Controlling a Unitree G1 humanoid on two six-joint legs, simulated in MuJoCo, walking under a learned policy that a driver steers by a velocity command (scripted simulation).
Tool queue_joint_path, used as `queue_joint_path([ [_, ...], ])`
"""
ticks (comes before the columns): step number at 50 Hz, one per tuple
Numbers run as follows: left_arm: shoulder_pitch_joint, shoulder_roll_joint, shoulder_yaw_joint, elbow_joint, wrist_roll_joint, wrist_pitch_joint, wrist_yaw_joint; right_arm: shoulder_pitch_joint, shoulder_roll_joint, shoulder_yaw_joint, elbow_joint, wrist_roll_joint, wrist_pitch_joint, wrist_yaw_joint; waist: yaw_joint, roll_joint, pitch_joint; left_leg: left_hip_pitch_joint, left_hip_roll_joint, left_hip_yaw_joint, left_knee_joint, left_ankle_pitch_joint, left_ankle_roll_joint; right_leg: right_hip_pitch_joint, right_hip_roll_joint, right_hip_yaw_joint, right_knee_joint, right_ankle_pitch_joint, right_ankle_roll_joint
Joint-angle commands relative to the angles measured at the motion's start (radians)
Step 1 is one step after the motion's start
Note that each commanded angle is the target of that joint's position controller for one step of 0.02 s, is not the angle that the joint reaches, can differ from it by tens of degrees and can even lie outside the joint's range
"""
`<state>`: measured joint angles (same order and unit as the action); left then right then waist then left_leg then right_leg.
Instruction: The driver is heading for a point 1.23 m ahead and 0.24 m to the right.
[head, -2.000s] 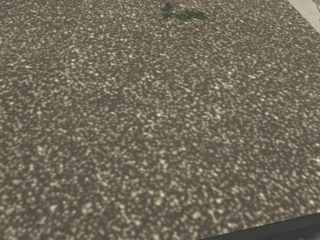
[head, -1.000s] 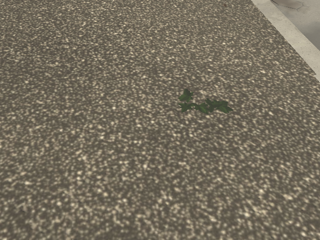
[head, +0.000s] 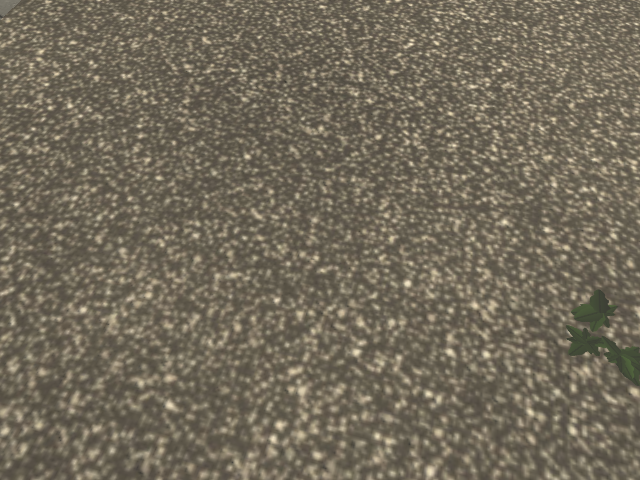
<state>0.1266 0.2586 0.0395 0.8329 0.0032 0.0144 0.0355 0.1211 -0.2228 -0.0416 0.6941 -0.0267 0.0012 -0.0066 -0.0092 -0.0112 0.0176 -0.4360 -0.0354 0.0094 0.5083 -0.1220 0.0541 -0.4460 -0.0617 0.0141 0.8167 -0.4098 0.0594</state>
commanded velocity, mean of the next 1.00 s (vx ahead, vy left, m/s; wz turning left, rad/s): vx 0.01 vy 0.00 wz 0.02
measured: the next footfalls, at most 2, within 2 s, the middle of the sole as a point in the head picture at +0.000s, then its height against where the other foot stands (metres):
right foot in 0.06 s outside the picture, level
right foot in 1.98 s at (397, 452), level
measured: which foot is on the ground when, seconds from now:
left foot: down 0.00-1.00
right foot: up 0.00-0.04, down 0.06-1.00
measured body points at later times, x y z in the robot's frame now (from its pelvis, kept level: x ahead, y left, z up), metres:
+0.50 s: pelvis +0.05 -0.03 +0.00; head +0.06 -0.03 +0.45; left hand +0.11 +0.22 -0.14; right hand +0.14 -0.28 -0.13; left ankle +0.09 +0.09 -0.73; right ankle +0.01 -0.15 -0.73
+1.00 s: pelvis +0.05 -0.03 +0.01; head +0.06 -0.03 +0.46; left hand +0.07 +0.21 -0.15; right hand +0.12 -0.28 -0.14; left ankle +0.09 +0.09 -0.73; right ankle +0.01 -0.15 -0.73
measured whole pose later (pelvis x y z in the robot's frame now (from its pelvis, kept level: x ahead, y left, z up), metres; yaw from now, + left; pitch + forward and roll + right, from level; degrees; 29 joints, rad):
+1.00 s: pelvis +0.05 -0.03 +0.01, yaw +0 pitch -2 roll +0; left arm 0.27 0.18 0.02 1.07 0.01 -0.01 0.04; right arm 0.14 -0.20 -0.06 1.08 0.00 0.02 -0.04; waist 0.01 0.00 0.04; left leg -0.26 0.01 -0.02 0.50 -0.22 -0.01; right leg -0.13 -0.01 -0.03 0.49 -0.33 0.00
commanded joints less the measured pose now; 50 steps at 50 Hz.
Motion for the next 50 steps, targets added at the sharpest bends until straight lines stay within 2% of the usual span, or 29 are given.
queue_joint_path([
  [1, 0.112, 0.055, 0.015, -0.005, 0.007, -0.001, -0.001, -0.048, -0.122, -0.032, -0.051, 0.008, -0.010, -0.011, 0.043, 0.148, -0.169, 0.035, 0.220, -0.209, -0.183, -0.151, 0.149, 0.221, 0.024, -0.032, -0.164, 0.148, -0.028],
  [2, 0.123, 0.050, 0.015, 0.003, 0.018, -0.002, -0.005, -0.036, -0.105, -0.028, -0.037, 0.015, -0.009, -0.012, 0.053, 0.140, -0.152, 0.000, 0.195, -0.194, -0.178, -0.275, 0.111, 0.279, 0.036, -0.048, -0.245, 0.197, -0.047],
  [3, 0.122, 0.057, 0.013, 0.000, 0.036, -0.003, -0.009, 0.003, -0.074, -0.019, -0.012, 0.013, -0.012, -0.011, 0.049, 0.111, -0.121, -0.038, 0.160, -0.176, -0.165, -0.381, 0.053, 0.314, 0.008, -0.012, -0.313, 0.221, -0.072],
  [4, 0.108, 0.111, 0.019, -0.016, 0.046, -0.004, -0.006, 0.032, -0.066, -0.018, 0.002, 0.005, -0.014, -0.009, 0.016, 0.023, -0.071, -0.068, 0.102, -0.130, -0.087, -0.422, -0.001, 0.285, -0.086, 0.091, -0.381, 0.185, -0.111],
  [5, 0.053, 0.127, 0.026, -0.012, 0.031, -0.005, -0.005, 0.059, -0.055, -0.021, 0.001, 0.011, -0.017, -0.009, -0.033, -0.139, -0.036, 0.051, 0.038, -0.035, -0.052, -0.283, -0.040, 0.101, -0.117, 0.129, -0.447, -0.050, -0.152],
  [6, 0.007, 0.074, 0.012, -0.026, 0.032, -0.014, -0.008, 0.017, -0.078, -0.026, 0.009, 0.004, -0.016, -0.014, -0.020, -0.153, -0.003, 0.163, 0.035, -0.028, -0.011, -0.170, -0.055, -0.017, -0.096, 0.136, -0.511, -0.194, -0.138],
  [7, -0.006, 0.056, 0.006, -0.022, 0.034, -0.023, -0.007, 0.002, -0.089, -0.034, 0.011, 0.006, -0.016, -0.018, -0.022, -0.156, 0.016, 0.204, 0.040, -0.031, -0.004, -0.120, -0.050, -0.045, -0.080, 0.123, -0.524, -0.202, -0.110],
  [9, 0.014, 0.060, 0.006, -0.006, 0.022, -0.039, -0.004, 0.027, -0.094, -0.039, 0.037, 0.002, -0.011, -0.024, -0.016, -0.124, 0.025, 0.222, 0.056, -0.054, -0.019, -0.106, -0.032, -0.023, -0.050, 0.083, -0.497, -0.129, -0.078],
  [12, 0.085, 0.061, 0.009, 0.027, 0.009, -0.047, 0.004, 0.036, -0.078, -0.038, 0.068, 0.010, -0.017, -0.019, 0.009, -0.034, 0.015, 0.187, 0.065, -0.069, -0.044, -0.100, -0.016, 0.066, -0.024, 0.045, -0.434, -0.014, -0.076],
  [19, 0.118, 0.043, 0.009, 0.070, 0.004, -0.045, 0.001, 0.059, -0.072, -0.042, 0.137, 0.017, -0.019, -0.024, 0.020, 0.022, -0.043, 0.245, 0.076, -0.070, -0.022, 0.088, -0.016, 0.147, -0.004, 0.017, -0.393, 0.180, -0.085],
  [28, 0.133, 0.032, 0.010, 0.125, 0.000, -0.036, 0.000, 0.060, -0.080, -0.045, 0.220, 0.026, -0.006, -0.037, 0.018, 0.013, -0.035, 0.281, 0.080, -0.065, -0.014, 0.160, -0.014, 0.181, 0.011, -0.002, -0.395, 0.279, -0.079],
  [50, 0.193, 0.014, -0.002, 0.227, 0.004, -0.033, 0.007, 0.023, -0.072, -0.032, 0.368, 0.028, 0.008, -0.040, 0.013, 0.011, 0.016, 0.280, 0.070, -0.047, -0.063, 0.073, -0.027, 0.189, 0.025, -0.016, -0.442, 0.212, -0.074],
])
